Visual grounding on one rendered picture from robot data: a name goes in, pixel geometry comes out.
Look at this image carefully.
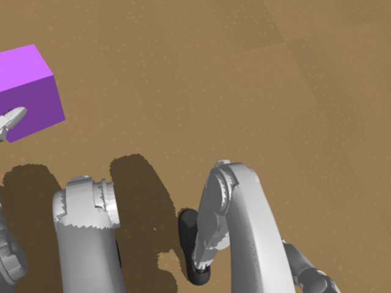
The left robot hand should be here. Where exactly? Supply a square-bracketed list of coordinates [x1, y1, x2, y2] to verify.
[0, 107, 27, 140]

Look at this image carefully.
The right robot hand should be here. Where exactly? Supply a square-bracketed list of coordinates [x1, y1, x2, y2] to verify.
[282, 239, 314, 286]

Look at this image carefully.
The right robot arm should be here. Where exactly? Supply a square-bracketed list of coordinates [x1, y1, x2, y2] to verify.
[298, 267, 341, 293]

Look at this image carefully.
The left robot arm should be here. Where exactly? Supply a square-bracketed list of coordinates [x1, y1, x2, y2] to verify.
[0, 199, 28, 293]

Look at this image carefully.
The carton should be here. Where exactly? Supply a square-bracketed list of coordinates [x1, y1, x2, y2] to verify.
[0, 44, 65, 143]

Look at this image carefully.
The right robot foot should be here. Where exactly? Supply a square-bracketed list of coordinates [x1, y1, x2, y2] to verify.
[178, 209, 211, 286]

